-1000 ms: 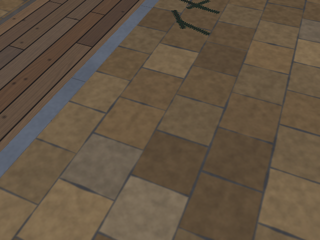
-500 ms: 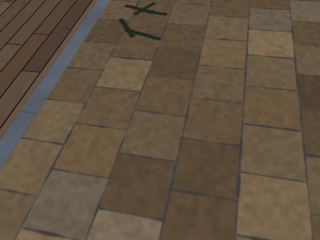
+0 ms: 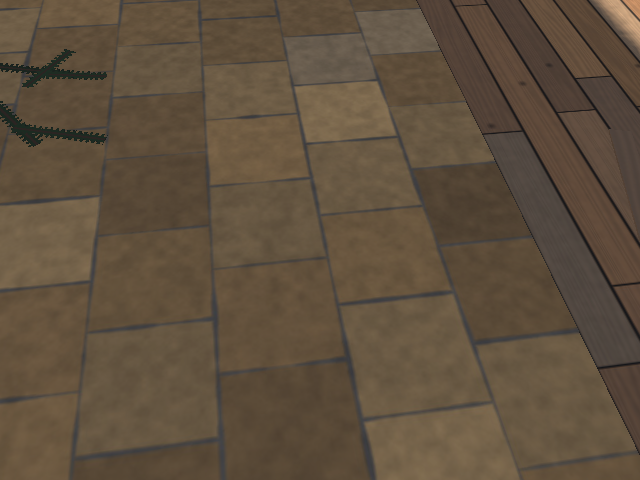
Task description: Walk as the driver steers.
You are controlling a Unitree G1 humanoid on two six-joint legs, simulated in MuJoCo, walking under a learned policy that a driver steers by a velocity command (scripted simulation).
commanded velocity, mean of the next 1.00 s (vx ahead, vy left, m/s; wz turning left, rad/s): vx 0.16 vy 0.00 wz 0.00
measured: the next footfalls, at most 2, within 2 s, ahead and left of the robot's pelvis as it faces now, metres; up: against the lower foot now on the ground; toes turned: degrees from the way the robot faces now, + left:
right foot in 0.26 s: +0.28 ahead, -0.11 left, +0.00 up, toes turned -11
left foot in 0.76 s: +0.20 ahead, +0.07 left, +0.00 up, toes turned +0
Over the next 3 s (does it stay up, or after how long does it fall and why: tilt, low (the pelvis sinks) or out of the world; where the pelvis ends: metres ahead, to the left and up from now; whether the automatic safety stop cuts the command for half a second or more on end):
stays up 0.71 0.08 0.00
